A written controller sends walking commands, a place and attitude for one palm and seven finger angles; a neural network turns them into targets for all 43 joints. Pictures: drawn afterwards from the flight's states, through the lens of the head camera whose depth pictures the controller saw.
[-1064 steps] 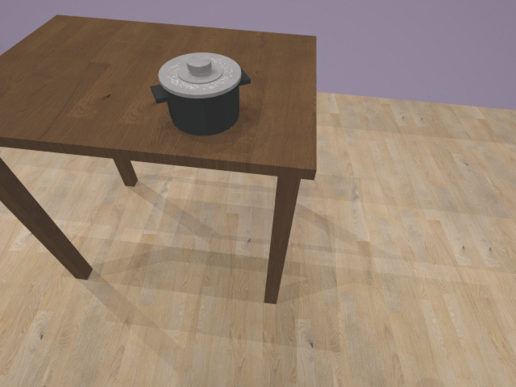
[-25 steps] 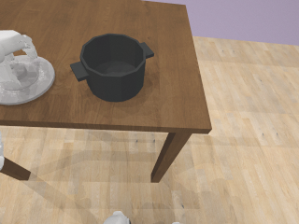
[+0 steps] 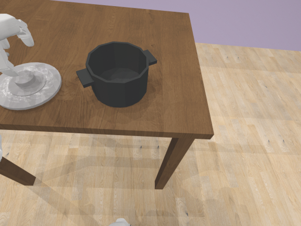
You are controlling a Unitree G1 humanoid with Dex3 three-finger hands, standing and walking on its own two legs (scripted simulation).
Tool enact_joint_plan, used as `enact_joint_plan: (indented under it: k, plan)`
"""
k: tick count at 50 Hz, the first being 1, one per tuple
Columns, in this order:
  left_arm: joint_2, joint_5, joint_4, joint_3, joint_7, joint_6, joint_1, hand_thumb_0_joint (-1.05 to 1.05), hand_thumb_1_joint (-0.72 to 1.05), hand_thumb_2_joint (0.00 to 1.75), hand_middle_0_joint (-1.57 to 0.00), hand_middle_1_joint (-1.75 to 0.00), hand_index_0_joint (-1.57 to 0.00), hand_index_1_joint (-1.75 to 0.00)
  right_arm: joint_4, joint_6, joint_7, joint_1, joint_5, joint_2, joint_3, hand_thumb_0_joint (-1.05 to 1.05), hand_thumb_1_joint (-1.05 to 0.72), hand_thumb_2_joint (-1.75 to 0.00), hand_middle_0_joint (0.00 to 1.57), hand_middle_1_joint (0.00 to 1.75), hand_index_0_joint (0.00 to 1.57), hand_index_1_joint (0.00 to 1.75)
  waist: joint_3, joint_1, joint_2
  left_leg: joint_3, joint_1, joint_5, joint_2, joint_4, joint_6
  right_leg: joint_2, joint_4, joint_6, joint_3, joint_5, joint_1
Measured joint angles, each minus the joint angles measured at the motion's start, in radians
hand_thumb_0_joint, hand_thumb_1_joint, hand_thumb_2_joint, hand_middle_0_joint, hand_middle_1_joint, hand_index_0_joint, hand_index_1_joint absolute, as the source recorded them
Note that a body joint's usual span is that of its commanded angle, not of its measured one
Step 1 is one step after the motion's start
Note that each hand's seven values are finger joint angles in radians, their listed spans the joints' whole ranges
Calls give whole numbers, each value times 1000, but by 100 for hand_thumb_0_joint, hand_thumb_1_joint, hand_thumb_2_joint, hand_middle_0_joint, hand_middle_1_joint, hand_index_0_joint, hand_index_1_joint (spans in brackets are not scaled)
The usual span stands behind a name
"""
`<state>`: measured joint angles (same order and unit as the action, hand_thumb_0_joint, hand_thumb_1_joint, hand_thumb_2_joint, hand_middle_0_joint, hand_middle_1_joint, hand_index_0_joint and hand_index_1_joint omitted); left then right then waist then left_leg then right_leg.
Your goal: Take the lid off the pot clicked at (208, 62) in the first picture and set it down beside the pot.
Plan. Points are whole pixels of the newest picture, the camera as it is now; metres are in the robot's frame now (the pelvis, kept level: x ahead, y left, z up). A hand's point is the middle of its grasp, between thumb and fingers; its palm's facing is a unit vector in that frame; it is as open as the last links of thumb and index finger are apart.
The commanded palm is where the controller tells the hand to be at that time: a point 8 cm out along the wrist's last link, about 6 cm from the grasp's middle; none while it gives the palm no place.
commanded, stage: raise the empty hand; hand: left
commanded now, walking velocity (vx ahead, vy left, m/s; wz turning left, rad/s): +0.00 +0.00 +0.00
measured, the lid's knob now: (24, 78) +0.48 +0.33 +0.09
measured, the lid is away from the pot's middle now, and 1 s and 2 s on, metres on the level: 0.25 0.25 0.25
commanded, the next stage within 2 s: draw the hand back to the body in 0.62 s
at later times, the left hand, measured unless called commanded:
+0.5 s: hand out of the picture +0.47 +0.32 +0.23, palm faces -0.28 -0.09 -0.96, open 11.0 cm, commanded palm +0.48 +0.31 +0.31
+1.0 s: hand out of the picture +0.47 +0.31 +0.23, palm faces -0.25 -0.07 -0.97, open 11.0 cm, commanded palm +0.44 +0.30 +0.30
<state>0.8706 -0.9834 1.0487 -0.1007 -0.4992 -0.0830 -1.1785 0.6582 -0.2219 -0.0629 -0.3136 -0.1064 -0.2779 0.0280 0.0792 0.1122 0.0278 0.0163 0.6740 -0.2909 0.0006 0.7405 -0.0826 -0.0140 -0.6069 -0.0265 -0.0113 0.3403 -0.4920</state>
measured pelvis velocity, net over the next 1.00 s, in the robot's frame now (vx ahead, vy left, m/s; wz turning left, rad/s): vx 0.01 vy -0.03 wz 0.02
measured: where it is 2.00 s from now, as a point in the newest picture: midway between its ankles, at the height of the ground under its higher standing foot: outside the picture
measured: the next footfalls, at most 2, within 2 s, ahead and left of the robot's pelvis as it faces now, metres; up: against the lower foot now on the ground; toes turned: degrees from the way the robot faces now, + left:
none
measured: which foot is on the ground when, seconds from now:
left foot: down 0.00-1.00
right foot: down 0.00-1.00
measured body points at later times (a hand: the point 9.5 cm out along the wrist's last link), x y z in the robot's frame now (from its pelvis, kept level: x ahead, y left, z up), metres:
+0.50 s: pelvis +0.00 -0.01 +0.01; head +0.06 +0.01 +0.45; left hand +0.48 +0.32 +0.29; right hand +0.05 -0.28 -0.11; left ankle +0.04 +0.06 -0.71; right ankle -0.03 -0.18 -0.71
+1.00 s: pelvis +0.01 -0.03 +0.01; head +0.07 -0.02 +0.46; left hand +0.48 +0.31 +0.29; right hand +0.07 -0.29 -0.11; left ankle +0.04 +0.06 -0.71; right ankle -0.03 -0.19 -0.71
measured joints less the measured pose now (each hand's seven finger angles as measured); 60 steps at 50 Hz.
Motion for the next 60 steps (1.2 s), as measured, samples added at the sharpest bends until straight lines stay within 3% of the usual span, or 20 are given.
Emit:
enact_joint_plan:
  k: [23,37,50,60]
  plan:
    - [5,-6,25,-61,-33,71,-117,0,-8,81,-44,-73,-43,-72,15,15,9,23,-5,-3,10,1,-90,-90,20,29,20,30,-9,-6,-1,-11,-57,32,-9,-61,9,-6,46,-1,10,-20,54]
    - [21,-22,51,-61,-39,95,-152,0,-8,81,-44,-73,-43,-72,31,17,14,11,-6,-9,8,1,-90,-90,20,29,20,30,-14,-4,2,-14,-76,40,-7,-88,19,-4,67,-9,11,-25,69]
    - [38,-3,-106,45,-33,79,10,0,-8,81,-44,-73,-43,-72,-17,-33,35,38,-5,-5,-5,1,-90,-90,20,29,20,30,-24,-5,9,-11,-107,39,-2,-108,32,0,70,-14,6,-19,89]
    - [25,61,-344,106,-38,114,229,0,-8,81,-44,-73,-43,-72,-67,-59,50,109,-8,-7,-4,1,-90,-90,20,29,20,30,-34,-40,26,-23,-156,46,0,-130,43,2,82,-9,17,-18,138]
